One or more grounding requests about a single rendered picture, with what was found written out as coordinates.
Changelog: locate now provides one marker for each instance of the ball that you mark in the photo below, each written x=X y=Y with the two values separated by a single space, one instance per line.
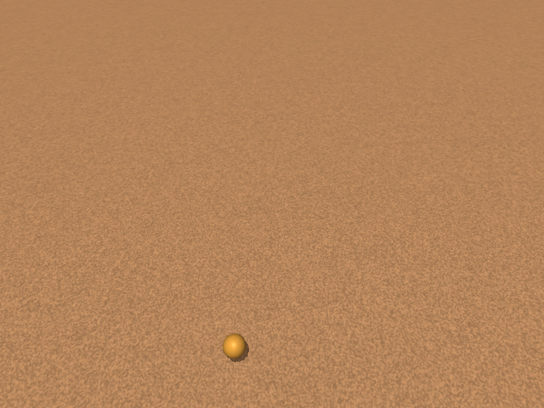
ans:
x=234 y=346

